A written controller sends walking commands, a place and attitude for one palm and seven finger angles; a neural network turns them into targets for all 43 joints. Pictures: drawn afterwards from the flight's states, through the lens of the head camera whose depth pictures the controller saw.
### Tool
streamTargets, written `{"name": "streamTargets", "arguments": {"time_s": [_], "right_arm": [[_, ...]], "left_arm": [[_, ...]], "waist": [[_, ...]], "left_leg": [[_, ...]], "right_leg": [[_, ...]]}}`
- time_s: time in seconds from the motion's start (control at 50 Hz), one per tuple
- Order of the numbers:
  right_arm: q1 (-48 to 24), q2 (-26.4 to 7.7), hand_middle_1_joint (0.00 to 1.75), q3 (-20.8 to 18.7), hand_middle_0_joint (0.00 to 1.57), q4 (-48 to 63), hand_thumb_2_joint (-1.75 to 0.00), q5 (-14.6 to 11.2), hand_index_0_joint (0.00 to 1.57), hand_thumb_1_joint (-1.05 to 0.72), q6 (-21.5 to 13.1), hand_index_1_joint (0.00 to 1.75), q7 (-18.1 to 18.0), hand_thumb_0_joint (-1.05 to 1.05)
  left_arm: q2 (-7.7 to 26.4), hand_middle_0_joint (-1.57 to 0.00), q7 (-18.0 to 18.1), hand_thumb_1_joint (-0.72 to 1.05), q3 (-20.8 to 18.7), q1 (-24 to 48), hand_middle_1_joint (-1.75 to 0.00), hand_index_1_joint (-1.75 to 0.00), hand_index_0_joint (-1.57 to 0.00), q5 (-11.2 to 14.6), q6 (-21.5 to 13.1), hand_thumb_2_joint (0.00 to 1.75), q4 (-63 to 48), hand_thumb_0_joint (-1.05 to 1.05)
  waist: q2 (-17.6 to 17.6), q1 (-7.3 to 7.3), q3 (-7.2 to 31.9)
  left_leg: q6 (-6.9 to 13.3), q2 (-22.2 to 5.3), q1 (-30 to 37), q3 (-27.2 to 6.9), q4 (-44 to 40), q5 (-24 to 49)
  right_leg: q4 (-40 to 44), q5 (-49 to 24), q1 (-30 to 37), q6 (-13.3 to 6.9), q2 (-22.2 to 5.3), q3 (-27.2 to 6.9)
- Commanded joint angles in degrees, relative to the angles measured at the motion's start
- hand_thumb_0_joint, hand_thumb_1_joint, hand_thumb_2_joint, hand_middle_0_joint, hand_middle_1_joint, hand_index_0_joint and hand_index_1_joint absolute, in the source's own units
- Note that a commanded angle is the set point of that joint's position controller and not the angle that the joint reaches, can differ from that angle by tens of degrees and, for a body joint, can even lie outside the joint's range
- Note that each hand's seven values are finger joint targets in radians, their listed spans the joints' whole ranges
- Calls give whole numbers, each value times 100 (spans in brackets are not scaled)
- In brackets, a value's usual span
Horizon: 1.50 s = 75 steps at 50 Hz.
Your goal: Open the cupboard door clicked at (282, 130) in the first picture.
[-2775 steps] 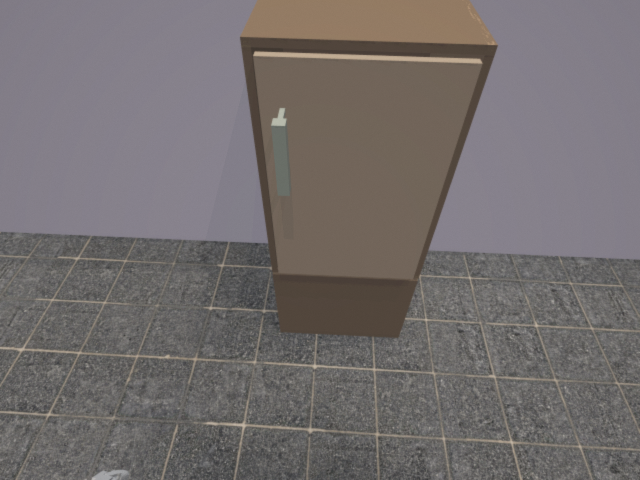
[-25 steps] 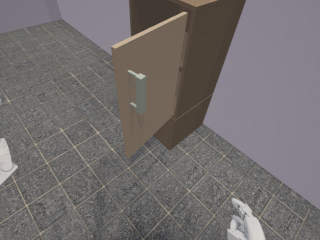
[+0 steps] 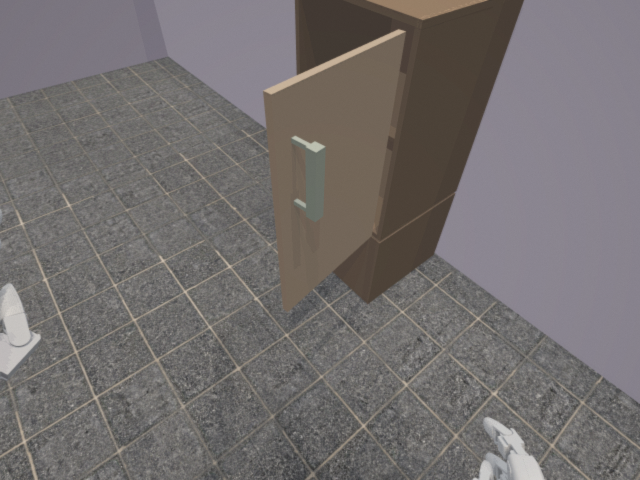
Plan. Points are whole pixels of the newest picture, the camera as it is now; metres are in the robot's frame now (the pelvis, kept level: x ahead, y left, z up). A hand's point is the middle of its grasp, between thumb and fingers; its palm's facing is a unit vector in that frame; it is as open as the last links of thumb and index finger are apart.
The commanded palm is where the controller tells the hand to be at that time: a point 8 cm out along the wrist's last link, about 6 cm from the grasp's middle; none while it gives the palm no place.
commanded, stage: stop stepping back and stand still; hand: left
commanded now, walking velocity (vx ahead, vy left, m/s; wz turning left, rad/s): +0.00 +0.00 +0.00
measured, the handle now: (306, 179) +0.61 +0.06 +0.04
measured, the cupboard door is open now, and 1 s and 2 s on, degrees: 99 99 99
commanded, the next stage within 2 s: let the arm hang, fingers relaxed in 0.50 s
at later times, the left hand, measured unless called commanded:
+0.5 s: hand (12, 351) +0.19 +0.29 +0.16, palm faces +0.42 -0.78 -0.47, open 7.5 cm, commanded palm +0.13 +0.32 +0.18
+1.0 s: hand out of the picture -0.02 +0.19 -0.17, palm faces +0.06 -0.98 -0.20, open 7.0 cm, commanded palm none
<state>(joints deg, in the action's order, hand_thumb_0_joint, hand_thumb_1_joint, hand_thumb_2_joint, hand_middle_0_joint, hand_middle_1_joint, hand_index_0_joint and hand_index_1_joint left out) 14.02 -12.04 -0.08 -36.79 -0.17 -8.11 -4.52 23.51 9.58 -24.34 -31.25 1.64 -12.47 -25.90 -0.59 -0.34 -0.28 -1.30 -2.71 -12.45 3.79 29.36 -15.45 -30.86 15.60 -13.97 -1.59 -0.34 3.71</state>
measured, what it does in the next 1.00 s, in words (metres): stands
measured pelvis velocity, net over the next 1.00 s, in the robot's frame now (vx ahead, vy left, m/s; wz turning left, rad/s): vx -0.03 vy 0.01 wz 0.04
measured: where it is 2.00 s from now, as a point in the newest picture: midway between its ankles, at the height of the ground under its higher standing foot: outside the picture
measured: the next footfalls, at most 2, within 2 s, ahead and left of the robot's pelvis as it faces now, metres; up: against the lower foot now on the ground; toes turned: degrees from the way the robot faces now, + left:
none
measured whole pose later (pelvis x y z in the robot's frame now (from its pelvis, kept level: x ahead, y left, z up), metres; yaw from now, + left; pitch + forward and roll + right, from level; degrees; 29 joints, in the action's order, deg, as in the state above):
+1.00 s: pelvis -0.03 +0.01 +0.00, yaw +2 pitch -1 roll +0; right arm 15.8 -11.1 0.5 -59.9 1.6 2.4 -0.5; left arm 10.7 1.3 -1.0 -15.4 -0.8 2.0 58.5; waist -0.6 -0.1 -4.2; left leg -0.4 -1.6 -15.5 1.6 28.4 -12.0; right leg -27.8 11.9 -15.0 -1.3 -1.3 5.9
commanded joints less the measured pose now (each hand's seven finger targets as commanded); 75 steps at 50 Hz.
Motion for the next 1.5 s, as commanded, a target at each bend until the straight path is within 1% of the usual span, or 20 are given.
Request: {"name": "streamTargets", "arguments": {"time_s": [0.0, 0.06, 0.18, 0.34, 0.56, 0.58, 0.6, 0.64, 0.66, 0.7, 0.74, 0.78, 0.84, 0.88, 0.9, 0.96, 1.0, 1.12, 1.32, 1.48], "right_arm": [[-528, -677, 30, -212, 20, 834, -90, 1, 20, -90, -320, 30, 17, 0], [-543, -654, 30, -202, 20, 850, -90, 10, 20, -90, -280, 30, 49, 0], [-639, -627, 30, -172, 20, 931, -90, 22, 20, -90, -240, 30, 16, 0], [-621, -623, 30, -180, 20, 980, -90, -1, 20, -90, -175, 30, 6, 0], [-636, -663, 30, -216, 20, 1018, -90, -1, 20, -90, -130, 30, -27, 0], [-1016, -1412, 30, -440, 20, -488, -90, -44, 20, -90, -537, 30, 499, 0], [-539, -1576, 30, -487, 20, -496, -90, -1, 20, -90, 13, 30, 546, 0], [-519, -1405, 30, -380, 20, -420, -90, 86, 20, -90, 321, 30, 504, 0], [-610, -1407, 30, -334, 20, -439, -90, 125, 20, -90, 388, 30, 490, 0], [-574, -1292, 30, -288, 20, -586, -90, 154, 20, -90, 517, 30, 489, 0], [-399, -1038, 30, -217, 20, -860, -90, 163, 20, -90, 669, 30, 478, 0], [-265, -834, 30, -144, 20, -1108, -90, 189, 20, -90, 792, 30, 463, 0], [-252, -658, 30, -66, 20, -1500, -90, 183, 20, -90, 829, 30, 423, 0], [-216, -639, 30, -59, 20, -1709, -90, 163, 20, -90, 845, 30, 384, 0], [-118, -535, 30, -83, 20, -1803, -90, 194, 20, -90, 858, 30, 362, 0], [190, -404, 30, -103, 20, -2069, -90, 181, 20, -90, 905, 30, 345, 0], [461, -350, 30, -127, 20, -2222, -90, 171, 20, -90, 923, 30, 334, 0], [926, -164, 30, -124, 20, -2515, -90, 164, 20, -90, 911, 30, 303, 0], [1015, 71, 30, -106, 20, -2684, -90, 171, 20, -90, 882, 30, 284, 0], [877, 96, 30, -127, 20, -2632, -90, 159, 20, -90, 828, 30, 263, 0]], "left_arm": [[826, -20, 52, 90, -535, 274, -30, -30, -20, 39, -303, 90, -932, 0], [829, -20, 36, 90, -520, 255, -30, -30, -20, 56, -268, 90, -975, 0], [1005, -20, 38, 90, -661, 357, -30, -30, -20, 65, -236, 90, -1324, 0], [791, -20, 46, 90, -519, 170, -30, -30, -20, 73, -187, 90, -1108, 0], [864, -20, 74, 90, -562, 108, -30, -30, -20, 52, -194, 90, -1189, 0], [-178, -20, -677, 90, 2084, 657, -30, -30, -20, -301, 443, 90, 3339, 0], [-88, -20, -878, 90, 1754, 790, -30, -30, -20, -323, 1013, 90, 3519, 0], [-160, -20, -942, 90, 1788, 1043, -30, -30, -20, -359, 1173, 90, 3938, 0], [-112, -20, -959, 90, 1826, 1142, -30, -30, -20, -373, 1174, 90, 4262, 0], [-7, -20, -956, 90, 1894, 1350, -30, -30, -20, -401, 1159, 90, 5003, 0], [-16, -20, -920, 90, 2010, 1679, -30, -30, -20, -376, 1203, 90, 5804, 0], [-81, -20, -868, 90, 2122, 1905, -30, -30, -20, -340, 1256, 90, 6432, 0], [-290, -20, -844, 90, 2229, 1857, -30, -30, -20, -280, 1258, 90, 7287, 0], [-359, -20, -826, 90, 2237, 1684, -30, -30, -20, -266, 1249, 90, 7753, 0], [-545, -20, -814, 90, 2161, 1597, -30, -30, -20, -274, 1253, 90, 7898, 0], [-537, -20, -827, 90, 2179, 1494, -30, -30, -20, -243, 1246, 90, 8294, 0], [-582, -20, -820, 90, 2196, 1466, -30, -30, -20, -238, 1239, 90, 8469, 0], [-726, -20, -797, 90, 2202, 1313, -30, -30, -20, -226, 1246, 90, 8819, 0], [-945, -20, -748, 90, 2184, 1144, -30, -30, -20, -235, 1260, 90, 8951, 0], [-1036, -20, -738, 90, 2160, 1160, -30, -30, -20, -241, 1226, 90, 8917, 0]], "waist": [[210, -11, 185], [113, -14, 323], [476, 32, 511], [414, 32, 482], [524, 51, 490], [494, -262, -110], [570, -121, 168], [352, -45, 210], [-20, 6, 259], [-796, 62, 506], [-1201, -47, 563], [-786, -107, 445], [497, -42, 294], [646, 38, 146], [859, 39, 77], [737, 21, -66], [301, -25, -143], [-54, -29, -304], [5, 14, -650], [248, 46, -538]], "left_leg": [[294, -281, -585, -433, -608, 389], [232, -155, -353, -320, -498, 439], [181, -194, -157, -352, -809, 963], [149, -185, -271, -334, -943, 783], [148, -152, -377, -368, -1103, 513], [167, -366, -638, -606, -244, 1439], [230, -500, -571, -637, -409, 1784], [519, -665, -1038, -980, -637, 1143], [569, -659, -1116, -1073, -668, 900], [472, -386, -835, -872, -375, 774], [335, -57, -388, -560, -21, 591], [251, 44, -63, -423, 28, 648], [246, -199, -151, -615, -503, 769], [245, -273, -358, -685, -714, 447], [248, -282, -485, -696, -802, 155], [245, -191, -522, -620, -837, -315], [254, -190, -361, -588, -760, -242], [296, -212, -353, -577, -836, -201], [307, -214, -518, -610, -996, -245], [294, -258, -485, -647, -1063, -44]], "right_leg": [[580, -886, 519, 108, -263, -593], [789, -910, 421, 85, -327, -733], [696, -1290, 640, 176, -172, -454], [857, -1237, 797, 217, -148, -378], [953, -1024, 855, 232, -112, -324], [246, -1069, -319, 107, -405, -68], [322, -881, -270, 24, -546, -378], [-161, -176, -104, -25, -299, -234], [-147, -107, 61, -46, -290, -270], [285, -384, 230, -105, -543, -467], [720, -443, -30, -251, -913, -776], [884, -389, -252, -297, -968, -790], [766, -248, -36, -126, -695, -603], [892, -101, 190, -77, -605, -529], [968, 3, 255, -104, -593, -515], [1226, 401, 186, -153, -634, -592], [1361, 584, 20, -159, -659, -559], [1333, 681, -88, -141, -621, -468], [1195, 589, -179, -97, -587, -392], [1070, 88, 34, -72, -554, -324]]}}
